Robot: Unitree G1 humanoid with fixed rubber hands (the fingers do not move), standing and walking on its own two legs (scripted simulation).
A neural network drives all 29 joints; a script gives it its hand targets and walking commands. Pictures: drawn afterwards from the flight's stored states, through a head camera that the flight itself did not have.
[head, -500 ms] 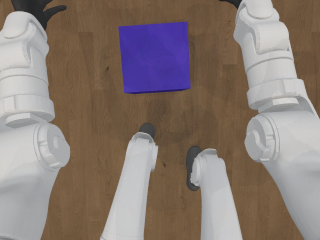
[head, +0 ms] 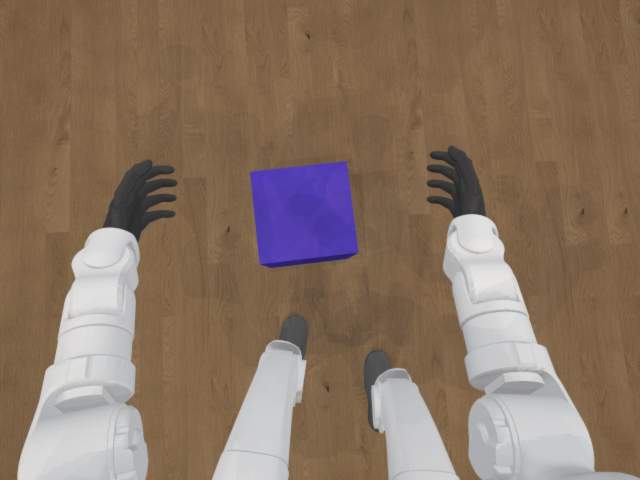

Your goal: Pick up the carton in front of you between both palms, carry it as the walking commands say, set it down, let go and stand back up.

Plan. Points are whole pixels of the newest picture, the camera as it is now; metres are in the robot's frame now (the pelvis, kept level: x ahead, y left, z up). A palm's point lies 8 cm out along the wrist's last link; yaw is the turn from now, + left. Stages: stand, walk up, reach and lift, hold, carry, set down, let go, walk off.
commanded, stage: let go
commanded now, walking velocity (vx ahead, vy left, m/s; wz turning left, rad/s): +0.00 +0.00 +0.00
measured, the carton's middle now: (304, 220) +0.46 +0.10 -0.58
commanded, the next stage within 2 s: stand in 1.06 s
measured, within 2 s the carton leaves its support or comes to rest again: neither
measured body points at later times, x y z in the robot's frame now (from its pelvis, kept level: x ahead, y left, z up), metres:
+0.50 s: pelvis +0.05 -0.03 +0.06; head +0.13 -0.03 +0.50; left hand +0.22 +0.21 -0.02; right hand +0.29 -0.23 -0.03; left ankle +0.08 +0.09 -0.67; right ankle +0.01 -0.16 -0.67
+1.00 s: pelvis +0.07 -0.05 +0.06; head +0.08 -0.04 +0.51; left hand +0.24 +0.21 -0.01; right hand +0.25 -0.27 -0.01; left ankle +0.08 +0.09 -0.67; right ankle +0.01 -0.16 -0.67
